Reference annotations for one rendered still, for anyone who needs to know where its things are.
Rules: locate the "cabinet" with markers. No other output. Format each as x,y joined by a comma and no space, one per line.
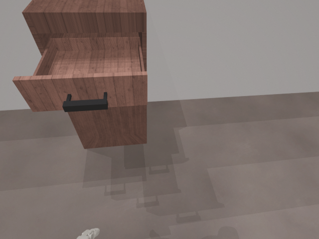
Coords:
46,19

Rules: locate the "handle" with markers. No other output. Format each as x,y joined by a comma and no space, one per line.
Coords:
85,105

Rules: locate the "left robot hand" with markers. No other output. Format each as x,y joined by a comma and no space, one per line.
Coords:
89,234

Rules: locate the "drawer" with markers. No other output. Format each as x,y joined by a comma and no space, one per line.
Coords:
86,68

